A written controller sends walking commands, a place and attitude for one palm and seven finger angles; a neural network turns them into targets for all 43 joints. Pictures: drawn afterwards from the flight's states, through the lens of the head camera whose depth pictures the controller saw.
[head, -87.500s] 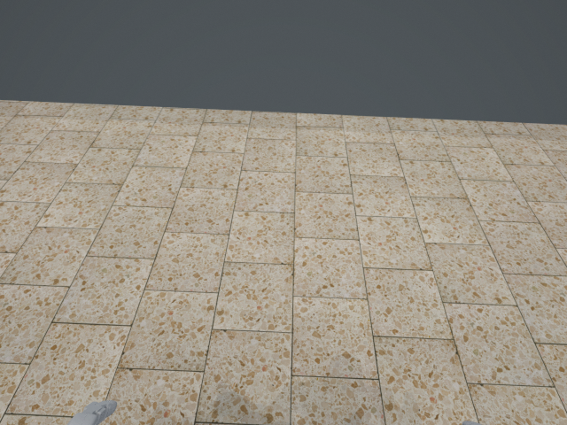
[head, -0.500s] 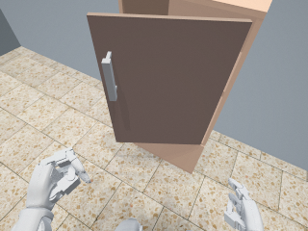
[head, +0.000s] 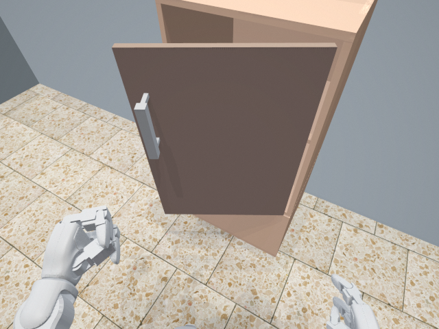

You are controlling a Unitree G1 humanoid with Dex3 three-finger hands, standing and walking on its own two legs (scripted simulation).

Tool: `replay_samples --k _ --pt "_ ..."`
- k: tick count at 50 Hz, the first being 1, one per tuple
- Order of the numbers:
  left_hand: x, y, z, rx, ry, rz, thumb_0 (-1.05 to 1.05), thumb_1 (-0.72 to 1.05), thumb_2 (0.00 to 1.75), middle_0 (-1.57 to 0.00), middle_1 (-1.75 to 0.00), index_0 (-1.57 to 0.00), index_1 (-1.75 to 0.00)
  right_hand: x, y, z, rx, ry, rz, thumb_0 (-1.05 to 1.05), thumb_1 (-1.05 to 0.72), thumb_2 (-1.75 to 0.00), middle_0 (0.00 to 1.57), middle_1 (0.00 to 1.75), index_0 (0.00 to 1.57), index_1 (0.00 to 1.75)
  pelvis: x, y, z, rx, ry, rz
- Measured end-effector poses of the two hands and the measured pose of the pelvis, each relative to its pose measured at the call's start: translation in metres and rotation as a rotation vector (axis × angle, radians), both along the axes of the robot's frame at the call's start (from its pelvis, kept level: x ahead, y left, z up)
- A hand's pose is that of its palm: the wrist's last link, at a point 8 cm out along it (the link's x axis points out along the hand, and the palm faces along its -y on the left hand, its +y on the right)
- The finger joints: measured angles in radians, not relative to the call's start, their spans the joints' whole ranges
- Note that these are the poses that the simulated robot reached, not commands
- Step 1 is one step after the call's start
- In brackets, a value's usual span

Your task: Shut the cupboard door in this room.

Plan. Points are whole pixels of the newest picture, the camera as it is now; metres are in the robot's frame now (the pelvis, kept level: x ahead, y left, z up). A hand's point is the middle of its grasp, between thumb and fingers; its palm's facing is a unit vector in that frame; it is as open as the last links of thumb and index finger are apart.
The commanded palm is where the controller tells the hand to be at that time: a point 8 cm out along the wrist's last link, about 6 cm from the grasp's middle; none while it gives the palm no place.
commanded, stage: raise the hand and make a fist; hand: left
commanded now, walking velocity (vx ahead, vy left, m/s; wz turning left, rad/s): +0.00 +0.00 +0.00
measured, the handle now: (150, 127) +0.51 +0.20 +0.09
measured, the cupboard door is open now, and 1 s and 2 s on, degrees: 29 29 29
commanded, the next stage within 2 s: bring the fist close to the handle in 0.26 s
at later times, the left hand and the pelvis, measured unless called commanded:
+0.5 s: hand (119, 239) +0.24 +0.18 +0.09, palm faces +0.06 -1.00 -0.03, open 3.1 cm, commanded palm +0.23 +0.23 +0.09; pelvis +0.00 -0.01 +0.00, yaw +0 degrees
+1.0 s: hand (144, 186) +0.34 +0.16 +0.09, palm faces +0.01 -1.00 -0.01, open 3.1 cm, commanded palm +0.32 +0.22 +0.09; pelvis +0.00 +0.01 +0.00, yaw -1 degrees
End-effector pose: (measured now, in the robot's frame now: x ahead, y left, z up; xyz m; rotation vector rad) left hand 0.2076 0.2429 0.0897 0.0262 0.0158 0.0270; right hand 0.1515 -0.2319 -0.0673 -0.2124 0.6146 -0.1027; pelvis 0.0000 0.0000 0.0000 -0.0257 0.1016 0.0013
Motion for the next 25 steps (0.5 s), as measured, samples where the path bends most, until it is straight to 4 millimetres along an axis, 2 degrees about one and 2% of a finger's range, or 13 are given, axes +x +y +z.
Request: replay_samples --k 4,12,20,25 --pt "-0.003 -0.010 -0.007 -0.003 0.035 -0.010 0.02 0.91 0.90 -1.30 -1.50 -1.30 -1.50 -0.001 -0.009 0.002 -0.008 -0.004 -0.016 0.02 -0.90 -0.90 0.20 0.30 0.21 0.30 0.000 -0.004 0.001 0.008 -0.001 -0.006" --pt "-0.005 -0.011 0.006 0.018 -0.071 0.038 0.02 0.90 0.90 -1.30 -1.50 -1.30 -1.50 0.005 -0.015 0.000 -0.004 -0.017 0.003 0.01 -0.90 -0.90 0.20 0.30 0.21 0.30 -0.002 -0.012 -0.002 0.012 -0.003 -0.002" --pt "-0.008 -0.018 -0.008 -0.003 0.019 -0.004 0.02 0.90 0.90 -1.30 -1.50 -1.30 -1.50 0.010 -0.011 0.002 0.009 -0.033 -0.002 0.01 -0.90 -0.90 0.20 0.30 0.21 0.30 -0.001 -0.011 0.000 0.013 -0.006 -0.004" --pt "0.007 -0.011 -0.001 0.010 -0.055 0.030 0.02 0.90 0.90 -1.31 -1.50 -1.31 -1.50 0.011 -0.006 -0.001 0.000 -0.021 0.012 0.01 -0.90 -0.90 0.20 0.30 0.21 0.30 -0.003 -0.009 -0.002 0.008 -0.003 0.002"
